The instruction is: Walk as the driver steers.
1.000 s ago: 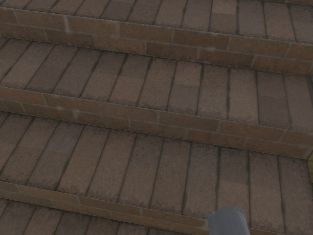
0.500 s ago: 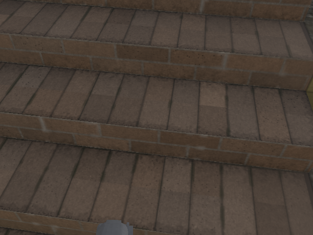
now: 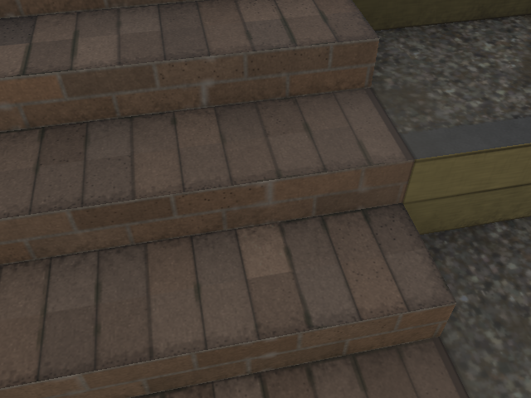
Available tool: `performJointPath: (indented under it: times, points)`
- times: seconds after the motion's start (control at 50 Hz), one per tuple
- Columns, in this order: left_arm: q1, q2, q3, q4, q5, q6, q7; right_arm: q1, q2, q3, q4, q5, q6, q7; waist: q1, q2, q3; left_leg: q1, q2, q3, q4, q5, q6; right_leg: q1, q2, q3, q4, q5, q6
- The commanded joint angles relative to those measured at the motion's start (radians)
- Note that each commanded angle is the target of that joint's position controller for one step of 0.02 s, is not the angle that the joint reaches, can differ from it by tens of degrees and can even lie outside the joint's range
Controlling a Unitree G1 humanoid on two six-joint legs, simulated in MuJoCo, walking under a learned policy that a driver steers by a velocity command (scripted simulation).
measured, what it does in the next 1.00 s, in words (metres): steps on the spot: right foot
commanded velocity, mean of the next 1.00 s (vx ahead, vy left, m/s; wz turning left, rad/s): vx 0.01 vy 0.00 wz -0.07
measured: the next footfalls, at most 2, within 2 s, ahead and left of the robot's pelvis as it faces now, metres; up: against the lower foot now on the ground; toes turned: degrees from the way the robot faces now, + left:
right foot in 0.04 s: +0.11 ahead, -0.13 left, +0.00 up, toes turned -4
right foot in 1.38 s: +0.17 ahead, -0.16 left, +0.00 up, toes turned -11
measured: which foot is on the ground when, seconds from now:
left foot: down 0.00-1.00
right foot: up 0.00-0.02, down 0.04-1.00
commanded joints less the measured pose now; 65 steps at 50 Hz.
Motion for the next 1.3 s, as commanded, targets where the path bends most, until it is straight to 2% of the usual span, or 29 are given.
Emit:
performJointPath:
  times: [0.02,0.04,0.06,0.08,0.1,0.12,0.14,0.16,0.2,0.24,0.32,0.36,0.58,0.74,0.92,1.0,1.06,1.08,1.1,1.12,1.14,1.16,1.18,1.2,1.22,1.24,1.26,1.28,1.3]
  points:
    - [0.192,0.063,0.023,0.045,-0.018,-0.027,0.003,-0.259,-0.077,0.001,-0.111,0.038,-0.035,0.044,0.156,0.049,-0.001,-0.032,0.131,-0.047,0.041,0.347,0.095,0.439,0.050,-0.065,-0.583,0.125,0.044]
    - [0.191,0.093,0.035,0.046,-0.013,-0.042,0.040,-0.079,-0.076,-0.009,-0.055,0.041,-0.019,0.061,0.089,0.043,-0.020,0.056,0.156,-0.100,0.094,0.279,0.107,0.460,0.070,-0.064,-0.656,0.224,0.017]
    - [0.103,0.207,0.062,-0.016,0.011,-0.051,0.084,0.153,-0.074,-0.033,-0.038,0.026,-0.003,0.050,-0.057,-0.085,-0.097,0.106,0.084,-0.063,0.194,0.046,0.054,0.497,-0.034,0.071,-0.590,0.684,-0.122]
    - [-0.009,0.234,0.070,-0.077,-0.007,-0.051,0.086,0.226,-0.050,-0.022,-0.038,0.023,-0.002,0.023,-0.087,-0.179,-0.176,0.033,0.012,-0.064,0.234,-0.220,-0.019,0.582,-0.134,0.202,-0.612,0.662,-0.278]
    - [-0.104,0.171,0.056,-0.100,-0.033,-0.040,0.069,0.105,-0.054,-0.013,-0.074,0.024,0.000,0.013,-0.064,-0.144,-0.106,0.030,0.000,-0.075,0.194,-0.199,-0.045,0.454,-0.118,0.227,-0.653,0.306,-0.264]
    - [-0.121,0.129,0.051,-0.098,-0.039,-0.023,0.063,-0.049,-0.061,-0.016,-0.122,0.022,0.007,0.007,-0.034,-0.072,-0.051,0.059,0.023,-0.085,0.157,-0.132,-0.021,0.335,-0.068,0.197,-0.661,0.013,-0.201]
    - [-0.111,0.113,0.053,-0.107,-0.039,-0.013,0.066,-0.115,-0.093,-0.029,-0.132,0.021,0.009,0.007,-0.006,-0.016,-0.019,0.056,0.034,-0.080,0.131,-0.107,0.003,0.299,-0.039,0.172,-0.658,-0.085,-0.176]
    - [-0.077,0.115,0.056,-0.100,-0.037,-0.003,0.073,-0.124,-0.089,-0.031,-0.130,0.027,0.005,0.014,0.011,0.005,-0.019,0.054,0.046,-0.091,0.094,-0.105,0.016,0.318,-0.023,0.162,-0.654,-0.111,-0.163]
    - [0.001,0.118,0.060,-0.061,-0.029,0.009,0.080,-0.103,-0.046,-0.019,-0.113,0.024,-0.008,0.035,0.029,0.029,-0.013,0.067,0.059,-0.101,0.052,-0.052,0.020,0.355,0.010,0.118,-0.636,-0.099,-0.138]
    - [0.019,0.108,0.062,-0.055,-0.024,0.011,0.086,-0.117,-0.051,-0.019,-0.113,0.023,-0.017,0.052,0.047,0.044,-0.031,0.094,0.079,-0.116,0.037,0.032,0.039,0.383,0.047,0.045,-0.585,-0.008,-0.111]
    - [0.036,0.090,0.059,-0.035,-0.029,0.019,0.081,-0.108,-0.043,-0.011,-0.099,0.022,-0.010,0.073,0.061,0.053,-0.017,0.107,0.092,-0.122,0.028,0.019,0.027,0.400,0.056,0.020,-0.586,0.020,-0.092]
    - [0.033,0.094,0.060,-0.030,-0.028,0.017,0.080,-0.093,-0.052,-0.013,-0.090,0.018,-0.005,0.072,0.058,0.053,-0.005,0.108,0.091,-0.118,0.025,-0.002,0.023,0.400,0.059,0.017,-0.593,0.017,-0.090]
    - [0.055,0.088,0.063,0.007,-0.031,0.017,0.087,-0.028,-0.037,-0.011,-0.049,0.021,0.002,0.071,0.057,0.066,0.023,0.116,0.092,-0.107,0.022,-0.016,0.016,0.419,0.071,0.003,-0.625,0.032,-0.079]
    - [0.085,0.074,0.058,0.046,-0.032,0.023,0.081,0.026,-0.034,-0.006,-0.011,0.019,0.010,0.075,0.057,0.070,0.049,0.124,0.087,-0.105,0.017,-0.017,0.009,0.420,0.075,-0.007,-0.633,0.014,-0.076]
    - [0.105,0.064,0.053,0.083,-0.030,0.020,0.077,0.084,-0.028,0.001,0.025,0.016,0.017,0.068,0.059,0.067,0.063,0.119,0.081,-0.101,0.014,-0.006,0.008,0.429,0.074,-0.017,-0.627,0.022,-0.079]
    - [0.126,0.057,0.049,0.108,-0.032,0.026,0.078,0.106,-0.009,0.005,0.036,0.024,0.020,0.068,0.062,0.065,0.068,0.120,0.080,-0.099,0.018,0.012,0.001,0.437,0.071,-0.017,-0.628,0.033,-0.073]
    - [0.127,0.054,0.047,0.116,-0.031,0.027,0.075,0.122,-0.018,0.004,0.043,0.023,0.020,0.064,0.061,0.068,0.071,0.119,0.077,-0.093,0.021,0.015,-0.002,0.437,0.070,-0.017,-0.625,0.034,-0.075]
    - [0.151,0.061,0.050,0.128,-0.028,0.030,0.076,0.154,-0.026,0.000,0.056,0.017,0.024,0.061,0.056,0.075,0.081,0.119,0.085,-0.102,-0.003,-0.090,0.012,0.429,0.076,-0.022,-0.630,-0.062,-0.080]
    - [0.167,0.093,0.065,0.129,-0.015,0.035,0.082,0.190,-0.077,-0.020,0.067,-0.004,0.029,0.048,0.041,0.106,0.114,0.118,0.113,-0.142,-0.050,-0.263,0.062,0.384,0.100,-0.041,-0.609,-0.244,-0.092]
    - [0.158,0.105,0.074,0.122,0.001,0.039,0.091,0.213,-0.120,-0.037,0.077,-0.024,0.033,0.033,0.020,0.146,0.160,0.126,0.171,-0.227,-0.124,-0.439,0.125,0.300,0.121,-0.061,-0.574,-0.380,-0.104]
    - [0.130,0.090,0.077,0.111,0.014,0.043,0.102,0.258,-0.142,-0.049,0.097,-0.037,0.036,0.016,-0.013,0.183,0.192,0.183,0.263,-0.351,-0.207,-0.568,0.195,0.186,0.132,-0.079,-0.489,-0.395,-0.112]
    - [0.110,0.048,0.070,0.094,0.023,0.043,0.114,0.312,-0.142,-0.052,0.126,-0.041,0.040,-0.004,-0.037,0.231,0.208,0.262,0.380,-0.482,-0.285,-0.622,0.261,0.079,0.112,-0.082,-0.377,-0.339,-0.118]
    - [0.098,0.009,0.055,0.083,0.031,0.042,0.124,0.310,-0.117,-0.042,0.127,-0.039,0.042,-0.023,-0.048,0.239,0.227,0.250,0.460,-0.569,-0.336,-0.570,0.296,0.048,0.059,-0.032,-0.252,-0.275,-0.133]
    - [0.093,-0.010,0.048,0.071,0.034,0.044,0.130,0.264,-0.097,-0.031,0.112,-0.039,0.034,-0.032,-0.041,0.231,0.217,0.223,0.469,-0.580,-0.367,-0.512,0.294,0.049,0.041,0.003,-0.091,-0.313,-0.146]
    - [0.103,-0.022,0.046,0.052,0.033,0.044,0.123,0.155,-0.092,-0.026,0.082,-0.043,0.021,-0.041,0.006,0.200,0.197,0.183,0.407,-0.478,-0.371,-0.459,0.239,0.094,0.044,-0.007,-0.031,-0.373,-0.159]
    - [0.028,-0.029,0.038,0.008,0.018,0.027,0.109,0.158,-0.140,-0.046,0.107,-0.004,0.035,-0.046,-0.009,0.179,0.246,0.242,0.319,-0.349,-0.336,-0.360,0.190,-0.016,0.023,-0.115,-0.058,-0.373,-0.105]
    - [-0.016,-0.028,0.029,-0.019,0.005,0.018,0.101,0.187,-0.104,-0.035,0.115,-0.007,0.032,-0.050,-0.022,0.154,0.229,0.260,0.300,-0.299,-0.320,-0.233,0.181,0.014,0.013,-0.113,-0.121,-0.346,-0.096]
    - [-0.005,-0.030,0.024,-0.024,-0.004,0.013,0.097,0.184,-0.084,-0.029,0.120,-0.015,0.031,-0.053,-0.011,0.141,0.210,0.249,0.274,-0.249,-0.299,-0.138,0.168,0.094,0.013,-0.108,-0.219,-0.331,-0.092]
    - [0.060,-0.026,0.021,-0.016,-0.006,0.012,0.101,0.163,-0.086,-0.030,0.119,-0.018,0.032,-0.057,0.021,0.160,0.186,0.220,0.251,-0.206,-0.258,-0.060,0.156,0.205,0.023,-0.113,-0.303,-0.339,-0.099]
